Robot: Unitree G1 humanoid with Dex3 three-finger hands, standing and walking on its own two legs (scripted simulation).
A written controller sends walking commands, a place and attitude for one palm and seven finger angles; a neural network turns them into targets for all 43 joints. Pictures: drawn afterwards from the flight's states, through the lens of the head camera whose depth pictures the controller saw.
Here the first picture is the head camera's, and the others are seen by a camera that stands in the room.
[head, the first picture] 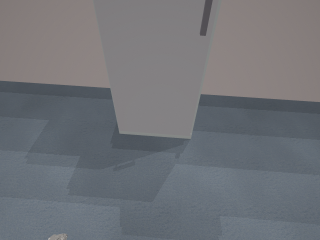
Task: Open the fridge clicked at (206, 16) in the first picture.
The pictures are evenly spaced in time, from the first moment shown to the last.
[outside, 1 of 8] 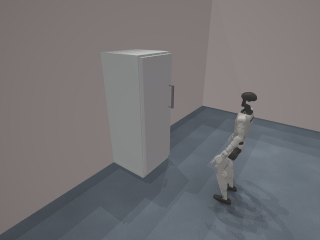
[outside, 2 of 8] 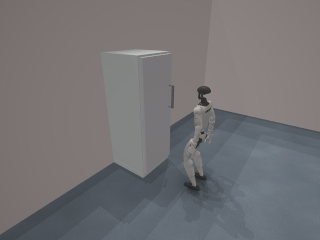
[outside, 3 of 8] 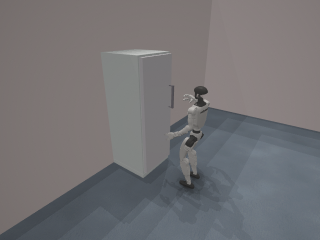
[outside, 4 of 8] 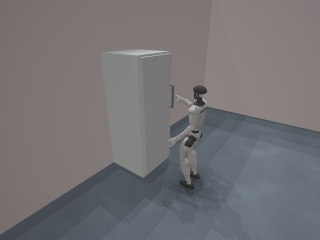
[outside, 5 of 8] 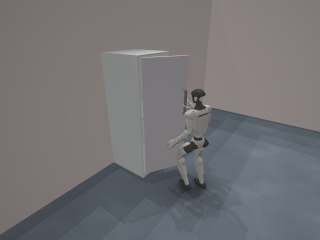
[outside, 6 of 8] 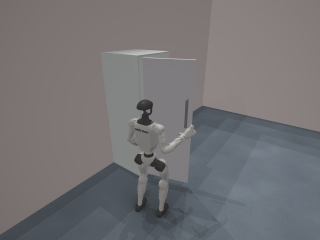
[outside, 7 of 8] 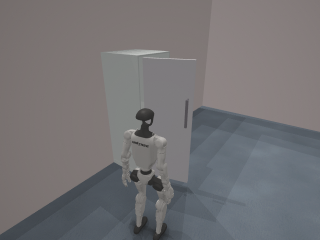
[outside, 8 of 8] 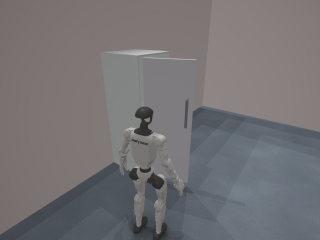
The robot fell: no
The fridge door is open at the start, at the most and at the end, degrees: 0 76 73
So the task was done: yes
